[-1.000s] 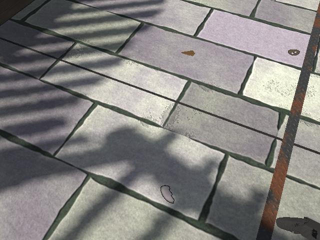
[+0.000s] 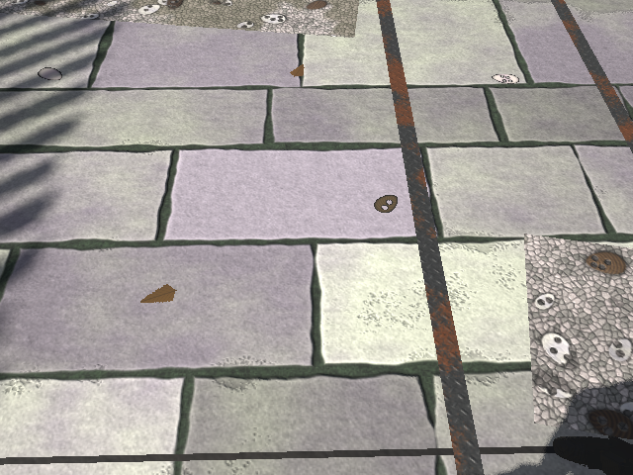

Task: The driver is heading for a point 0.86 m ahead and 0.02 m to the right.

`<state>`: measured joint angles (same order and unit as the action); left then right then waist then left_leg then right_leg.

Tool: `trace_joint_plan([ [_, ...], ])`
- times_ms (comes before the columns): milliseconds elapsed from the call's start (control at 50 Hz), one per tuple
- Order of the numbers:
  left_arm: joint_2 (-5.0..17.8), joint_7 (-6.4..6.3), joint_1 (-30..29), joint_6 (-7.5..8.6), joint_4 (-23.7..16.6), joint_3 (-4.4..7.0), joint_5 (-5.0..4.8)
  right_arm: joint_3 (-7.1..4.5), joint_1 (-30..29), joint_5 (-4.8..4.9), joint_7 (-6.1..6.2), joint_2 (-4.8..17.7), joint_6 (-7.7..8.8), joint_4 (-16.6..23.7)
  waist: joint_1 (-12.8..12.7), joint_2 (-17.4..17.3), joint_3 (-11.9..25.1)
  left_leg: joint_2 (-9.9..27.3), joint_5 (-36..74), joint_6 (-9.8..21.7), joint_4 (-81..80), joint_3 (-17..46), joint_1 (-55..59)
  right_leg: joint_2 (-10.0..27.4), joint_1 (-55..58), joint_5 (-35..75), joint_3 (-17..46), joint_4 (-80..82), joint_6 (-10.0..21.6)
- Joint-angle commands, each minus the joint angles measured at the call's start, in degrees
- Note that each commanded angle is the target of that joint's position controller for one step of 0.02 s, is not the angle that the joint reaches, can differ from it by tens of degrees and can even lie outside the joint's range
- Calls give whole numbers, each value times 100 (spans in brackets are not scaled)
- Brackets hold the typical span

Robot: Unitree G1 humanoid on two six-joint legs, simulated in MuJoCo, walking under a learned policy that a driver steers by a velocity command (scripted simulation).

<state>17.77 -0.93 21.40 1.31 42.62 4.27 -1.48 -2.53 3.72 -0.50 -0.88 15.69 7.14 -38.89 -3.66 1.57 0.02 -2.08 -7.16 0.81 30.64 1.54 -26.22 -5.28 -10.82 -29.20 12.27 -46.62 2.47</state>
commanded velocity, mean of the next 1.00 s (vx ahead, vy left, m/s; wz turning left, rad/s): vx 0.50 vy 0.00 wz -0.17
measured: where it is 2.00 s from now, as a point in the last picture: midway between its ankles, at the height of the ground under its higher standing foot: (395, 309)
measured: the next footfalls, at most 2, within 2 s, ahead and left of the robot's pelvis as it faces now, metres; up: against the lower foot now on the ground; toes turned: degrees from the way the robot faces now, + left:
right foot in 0.48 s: +0.37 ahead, -0.19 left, +0.00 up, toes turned -18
left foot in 1.02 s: +0.73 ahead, -0.03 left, +0.00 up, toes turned -4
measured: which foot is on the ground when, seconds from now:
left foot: down 0.00-0.48, up 0.50-1.00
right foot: up 0.00-0.46, down 0.48-1.00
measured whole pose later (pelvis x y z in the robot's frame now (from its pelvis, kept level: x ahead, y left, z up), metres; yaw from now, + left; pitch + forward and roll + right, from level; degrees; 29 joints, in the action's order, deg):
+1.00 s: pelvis +0.54 -0.11 +0.00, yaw -6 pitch +2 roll -2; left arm 16.4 -1.1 18.8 2.4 46.8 4.3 -0.5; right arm -2.2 5.3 1.0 -3.8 15.2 2.9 -41.8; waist -3.0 -1.5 -1.4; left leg 1.2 -4.6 4.7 33.5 -2.8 -31.7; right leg -0.1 6.6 -26.2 -12.2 -19.0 -0.6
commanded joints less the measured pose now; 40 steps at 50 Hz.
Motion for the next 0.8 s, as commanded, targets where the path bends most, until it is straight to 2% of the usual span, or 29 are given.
trace_joint_plan([
  [20,790,1,36,135,-577,81,-76,-351,1546,64,49,916,-44,19,877,-1101,946,2438,-2469,1186,-1359,3714,3949,503,-3580,93,-193,-2812,-160],
  [40,807,-7,-358,101,-653,105,-10,-293,1265,15,63,779,-86,42,835,-716,498,2171,-1745,979,-1391,2845,3283,689,-3459,526,-397,-2762,-196],
  [60,742,8,-580,96,-734,119,49,-246,1069,-12,67,654,-111,6,743,-638,161,1934,-1034,918,-1511,2254,2727,833,-3337,818,-421,-2508,-218],
  [80,651,46,-604,75,-769,133,34,-204,968,-41,81,555,-110,-29,615,-756,25,1754,-570,847,-1646,1776,2369,979,-3107,1002,-441,-2307,-217],
  [120,399,92,-536,10,-800,98,-27,-210,938,-8,80,532,-77,-111,516,-879,-40,1619,-140,868,-1899,1192,2062,1079,-2887,1131,-600,-2044,-236],
  [140,312,102,-605,-19,-852,77,-19,-234,949,16,77,597,-58,-164,502,-831,-92,1646,65,927,-2004,985,2001,1116,-2937,1213,-641,-1887,-265],
  [200,209,127,-899,-41,-992,34,26,-312,991,8,85,826,-52,-309,517,-625,-140,1748,719,1039,-2153,467,2120,1190,-3166,1769,-674,-1241,-352],
  [240,179,186,-1101,-11,-1020,12,18,-325,956,17,95,897,-84,-371,569,-572,-158,1648,1004,954,-2165,4,2200,1179,-3066,2391,-786,-618,-339],
  [300,79,296,-1671,48,-1154,-40,21,-340,1112,54,122,1018,-145,-502,781,-495,-306,1580,1146,813,-2151,-523,2299,1080,-2792,3038,-1095,294,-249],
  [360,66,388,-2090,56,-1338,-54,3,-375,1382,141,112,1152,-227,-667,886,-472,-456,1733,1391,740,-2051,-728,2669,982,-2671,2843,-1290,831,-84],
  [380,87,406,-2151,60,-1394,-45,7,-387,1453,179,102,1196,-260,-725,851,-479,-481,1802,1731,725,-1946,-761,2808,906,-2583,2599,-1345,967,10],
  [420,251,408,-1945,56,-1410,40,60,-427,1467,244,108,1364,-316,-784,591,-633,-267,1860,3483,664,-1358,-904,3044,579,-1977,2006,-1579,1155,252],
  [440,426,389,-1453,42,-1298,142,90,-436,1428,264,121,1434,-347,-809,245,-673,45,1803,4314,587,-661,-1032,3036,370,-1244,1931,-1693,1340,406],
  [460,680,331,-542,24,-1023,298,82,-384,1404,259,139,1345,-366,-826,-255,-560,521,1613,4455,437,400,-1231,2580,162,132,2369,-1751,1698,593],
  [480,1099,222,409,-32,-804,445,78,-249,1455,95,152,1052,-330,-724,-619,-33,1142,1379,2569,217,2082,-1268,1155,920,1977,2672,-653,1528,870],
  [500,1671,201,262,18,-803,470,46,17,2150,-32,45,310,-205,-501,111,1407,1891,301,-2559,-108,4117,-778,-1073,2492,3580,1750,2527,2093,1948],
  [520,1093,229,433,74,-873,326,53,-113,1593,182,-15,900,-70,-604,-374,625,2261,360,-2664,-60,4690,256,-1512,2646,3484,1209,3090,2707,1938],
  [540,898,248,135,139,-801,240,108,-171,999,382,-37,1075,-23,-391,-378,501,1303,592,-2211,21,4720,188,-1900,2472,2772,1681,2081,2804,1648],
  [560,741,244,-238,177,-774,184,96,-137,868,338,-1,970,-11,-388,-137,155,816,861,-1688,55,4301,158,-1749,2236,1933,2237,1336,2854,1427],
  [580,530,246,-553,205,-767,121,127,-154,855,223,22,948,-45,-456,59,107,485,1017,-1377,14,3936,159,-1475,2041,1239,2743,779,2993,1302],
  [600,387,242,-729,249,-776,72,190,-168,1065,210,12,919,-127,-538,268,209,381,1134,-1121,-15,3787,237,-1078,1909,757,2979,418,3200,1237],
  [640,375,236,-827,361,-671,82,197,-141,1342,215,16,693,-290,-675,449,209,292,1151,-869,-118,3576,245,-774,1883,293,3114,1,3584,1262],
  [660,417,229,-837,419,-597,97,202,-131,1294,212,34,621,-357,-671,479,168,147,1132,-701,-175,3431,293,-855,1885,146,3215,-243,3731,1250],
  [720,467,163,-719,488,-387,122,264,-129,892,185,62,531,-410,-556,380,97,-153,1026,202,-275,2665,485,-1310,1785,196,3365,-893,3925,1088],
  [800,558,99,-666,489,-231,129,228,-68,296,165,-60,370,-337,-395,146,78,-350,828,1458,-193,1231,141,-1084,1635,326,3324,-1623,4067,792],
])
